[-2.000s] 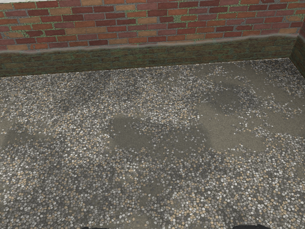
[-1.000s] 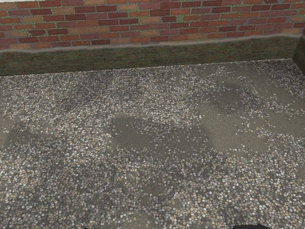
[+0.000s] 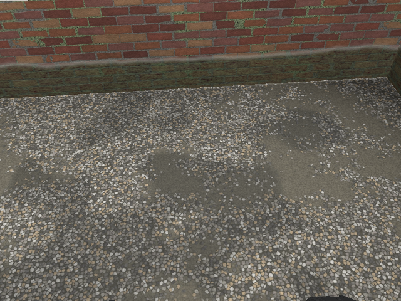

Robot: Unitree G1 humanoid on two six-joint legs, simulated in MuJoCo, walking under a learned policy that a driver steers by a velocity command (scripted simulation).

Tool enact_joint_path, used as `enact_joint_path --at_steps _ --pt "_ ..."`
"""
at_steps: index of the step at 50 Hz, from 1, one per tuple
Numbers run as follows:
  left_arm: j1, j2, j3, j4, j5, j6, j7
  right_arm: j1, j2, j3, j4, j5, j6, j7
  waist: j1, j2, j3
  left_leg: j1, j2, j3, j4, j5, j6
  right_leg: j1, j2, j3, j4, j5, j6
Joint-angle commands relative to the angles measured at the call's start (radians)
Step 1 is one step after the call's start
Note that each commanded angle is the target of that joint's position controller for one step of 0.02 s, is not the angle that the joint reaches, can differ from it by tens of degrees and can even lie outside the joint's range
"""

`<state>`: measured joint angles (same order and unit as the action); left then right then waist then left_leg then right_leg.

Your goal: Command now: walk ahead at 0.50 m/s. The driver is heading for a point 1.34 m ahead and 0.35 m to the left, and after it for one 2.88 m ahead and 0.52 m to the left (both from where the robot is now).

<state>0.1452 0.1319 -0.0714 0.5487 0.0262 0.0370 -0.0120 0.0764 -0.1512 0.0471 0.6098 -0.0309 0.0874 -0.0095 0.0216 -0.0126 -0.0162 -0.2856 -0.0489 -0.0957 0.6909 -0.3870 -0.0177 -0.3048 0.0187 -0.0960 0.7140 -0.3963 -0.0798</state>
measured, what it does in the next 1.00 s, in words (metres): stands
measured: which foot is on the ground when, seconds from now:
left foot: down 0.00-1.00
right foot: down 0.00-1.00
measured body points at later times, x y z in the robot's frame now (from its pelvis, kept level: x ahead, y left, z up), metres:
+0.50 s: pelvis +0.00 +0.00 +0.00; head -0.01 +0.00 +0.45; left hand +0.19 +0.19 -0.07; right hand +0.21 -0.19 -0.08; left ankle -0.01 +0.14 -0.72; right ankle -0.01 -0.07 -0.72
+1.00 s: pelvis +0.00 +0.00 +0.00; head -0.01 +0.00 +0.45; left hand +0.19 +0.19 -0.07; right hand +0.21 -0.19 -0.08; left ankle -0.01 +0.14 -0.72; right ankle +0.00 -0.07 -0.72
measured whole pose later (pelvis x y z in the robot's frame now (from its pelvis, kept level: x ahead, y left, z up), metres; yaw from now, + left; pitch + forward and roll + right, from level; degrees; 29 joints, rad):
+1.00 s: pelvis +0.00 +0.00 +0.00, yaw +0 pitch -1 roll +1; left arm 0.15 0.13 -0.07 0.55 0.03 0.04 -0.01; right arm 0.08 -0.15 0.05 0.61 -0.03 0.09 -0.01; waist 0.02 -0.01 -0.02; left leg -0.28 -0.05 -0.10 0.69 -0.39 -0.02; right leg -0.30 0.01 -0.11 0.71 -0.40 -0.08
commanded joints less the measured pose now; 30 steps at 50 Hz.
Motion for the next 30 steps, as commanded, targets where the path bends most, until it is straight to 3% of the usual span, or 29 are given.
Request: enact_joint_path --at_steps 1,2,3,5,6,7,8,10,11,12,13,14,15,17,18,19,20,21,23,24,25,26,28,29,30 --pt "-0.05 0.063 0.018 -0.083 -0.014 -0.016 0.015 -0.077 -0.051 -0.015 -0.083 0.004 -0.025 -0.005 -0.01 -0.012 -0.077 0.049 0.006 -0.01 -0.07 0.088 0.022 0.0 -0.108 0.151 -0.206 0.117 0.0" --pt "-0.068 0.067 0.019 -0.091 -0.016 -0.012 0.017 -0.088 -0.049 -0.014 -0.084 0.003 -0.025 -0.003 -0.012 -0.02 -0.042 0.038 0.004 -0.009 -0.07 0.081 0.021 -0.023 -0.114 0.163 -0.223 0.092 -0.004" --pt "-0.131 0.058 0.014 -0.116 -0.008 -0.011 0.002 -0.138 -0.063 -0.015 -0.11 0.004 -0.016 0.0 -0.004 -0.014 0.011 -0.009 0.019 -0.018 -0.063 0.257 0.019 -0.038 -0.1 0.116 -0.158 0.286 0.002" --pt "-0.079 0.05 0.015 -0.1 0.007 -0.017 -0.006 -0.11 -0.07 -0.019 -0.103 -0.003 -0.011 0.0 0.008 -0.003 -0.07 0.018 0.026 -0.028 -0.053 0.302 0.025 0.005 -0.091 0.095 -0.124 0.334 0.007" --pt "-0.014 0.056 0.017 -0.077 -0.005 -0.018 0.009 -0.052 -0.057 -0.018 -0.075 0.002 -0.022 -0.004 -0.003 -0.003 -0.148 0.079 0.012 -0.018 -0.065 0.113 0.025 0.033 -0.099 0.131 -0.18 0.156 0.004" --pt "-0.046 0.062 0.018 -0.084 -0.012 -0.016 0.014 -0.072 -0.051 -0.014 -0.08 0.003 -0.025 -0.004 -0.009 -0.012 -0.076 0.049 0.006 -0.012 -0.071 0.092 0.023 -0.001 -0.106 0.147 -0.205 0.115 0.0" --pt "-0.121 0.058 0.015 -0.112 -0.005 -0.015 0.002 -0.133 -0.063 -0.015 -0.11 0.002 -0.017 -0.001 -0.002 -0.01 -0.005 -0.006 0.02 -0.022 -0.065 0.266 0.022 -0.024 -0.096 0.11 -0.149 0.294 0.004" --pt "-0.079 0.051 0.016 -0.099 0.006 -0.018 -0.005 -0.114 -0.07 -0.019 -0.104 -0.002 -0.012 -0.001 0.008 0.0 -0.073 0.018 0.026 -0.027 -0.052 0.299 0.026 0.008 -0.092 0.094 -0.123 0.337 0.008" --pt "-0.017 0.057 0.017 -0.077 -0.006 -0.017 0.01 -0.056 -0.056 -0.018 -0.076 0.003 -0.02 -0.004 -0.003 -0.005 -0.143 0.074 0.011 -0.017 -0.063 0.109 0.024 0.028 -0.101 0.131 -0.181 0.155 0.004" --pt "-0.048 0.062 0.018 -0.084 -0.013 -0.015 0.015 -0.074 -0.05 -0.014 -0.081 0.004 -0.023 -0.003 -0.01 -0.016 -0.074 0.046 0.005 -0.011 -0.069 0.089 0.022 -0.003 -0.108 0.148 -0.207 0.113 0.0" --pt "-0.064 0.066 0.019 -0.092 -0.015 -0.012 0.017 -0.085 -0.05 -0.014 -0.083 0.003 -0.025 -0.002 -0.012 -0.021 -0.045 0.038 0.004 -0.011 -0.071 0.083 0.021 -0.019 -0.114 0.16 -0.222 0.094 -0.004" --pt "-0.127 0.058 0.015 -0.116 -0.008 -0.012 0.002 -0.136 -0.064 -0.015 -0.109 0.003 -0.016 0.0 -0.004 -0.014 0.01 -0.01 0.018 -0.019 -0.063 0.261 0.02 -0.035 -0.1 0.113 -0.156 0.287 0.002" --pt "-0.094 0.052 0.016 -0.108 0.003 -0.014 -0.003 -0.12 -0.071 -0.019 -0.103 -0.002 -0.013 0.0 0.006 -0.004 -0.047 0.01 0.024 -0.028 -0.057 0.291 0.024 -0.004 -0.094 0.099 -0.134 0.321 0.005" --pt "-0.07 0.05 0.016 -0.096 0.009 -0.021 -0.006 -0.104 -0.07 -0.019 -0.101 -0.003 -0.013 -0.002 0.009 -0.001 -0.093 0.026 0.027 -0.029 -0.053 0.31 0.026 0.02 -0.09 0.09 -0.117 0.342 0.009" --pt "-0.011 0.056 0.018 -0.074 -0.006 -0.021 0.01 -0.053 -0.057 -0.018 -0.074 0.003 -0.023 -0.006 -0.002 0.001 -0.162 0.08 0.012 -0.019 -0.065 0.112 0.026 0.044 -0.1 0.127 -0.175 0.16 0.005" --pt "-0.048 0.063 0.019 -0.084 -0.014 -0.016 0.015 -0.077 -0.051 -0.015 -0.082 0.005 -0.025 -0.005 -0.009 -0.011 -0.077 0.047 0.005 -0.012 -0.069 0.09 0.023 0.003 -0.108 0.145 -0.204 0.118 0.001" --pt "-0.066 0.066 0.019 -0.091 -0.016 -0.012 0.017 -0.088 -0.049 -0.014 -0.083 0.004 -0.025 -0.003 -0.012 -0.02 -0.042 0.035 0.003 -0.01 -0.069 0.083 0.021 -0.02 -0.115 0.158 -0.221 0.093 -0.003" --pt "-0.129 0.058 0.015 -0.116 -0.008 -0.011 0.002 -0.138 -0.063 -0.015 -0.11 0.004 -0.016 0.0 -0.004 -0.015 0.011 -0.011 0.017 -0.019 -0.062 0.26 0.02 -0.035 -0.101 0.112 -0.156 0.286 0.002" --pt "-0.077 0.05 0.015 -0.1 0.007 -0.017 -0.006 -0.11 -0.071 -0.019 -0.102 -0.003 -0.011 0.0 0.008 -0.003 -0.071 0.016 0.025 -0.029 -0.052 0.304 0.025 0.007 -0.092 0.091 -0.123 0.334 0.008" --pt "-0.012 0.056 0.018 -0.077 -0.005 -0.018 0.009 -0.052 -0.058 -0.018 -0.074 0.002 -0.021 -0.004 -0.002 -0.004 -0.149 0.076 0.011 -0.019 -0.064 0.114 0.025 0.035 -0.101 0.127 -0.179 0.157 0.004" --pt "-0.043 0.062 0.018 -0.084 -0.012 -0.016 0.014 -0.072 -0.052 -0.014 -0.08 0.004 -0.024 -0.004 -0.009 -0.012 -0.076 0.046 0.005 -0.013 -0.07 0.093 0.023 0.002 -0.107 0.143 -0.204 0.115 0.0" --pt "-0.119 0.058 0.016 -0.112 -0.005 -0.015 0.002 -0.133 -0.064 -0.015 -0.109 0.002 -0.017 -0.001 -0.002 -0.01 -0.005 -0.009 0.019 -0.022 -0.064 0.267 0.022 -0.022 -0.098 0.106 -0.147 0.294 0.004" --pt "-0.078 0.051 0.016 -0.099 0.006 -0.018 -0.005 -0.114 -0.071 -0.019 -0.103 -0.002 -0.011 -0.001 0.008 0.0 -0.073 0.015 0.024 -0.028 -0.051 0.301 0.025 0.01 -0.093 0.09 -0.121 0.337 0.009" --pt "-0.015 0.057 0.018 -0.078 -0.006 -0.017 0.01 -0.056 -0.056 -0.018 -0.075 0.003 -0.02 -0.004 -0.003 -0.005 -0.143 0.071 0.009 -0.018 -0.062 0.11 0.024 0.03 -0.103 0.127 -0.18 0.155 0.005" --pt "-0.046 0.062 0.018 -0.085 -0.013 -0.015 0.014 -0.075 -0.05 -0.014 -0.081 0.004 -0.023 -0.003 -0.01 -0.015 -0.074 0.044 0.003 -0.012 -0.068 0.09 0.022 -0.002 -0.11 0.144 -0.206 0.113 0.0"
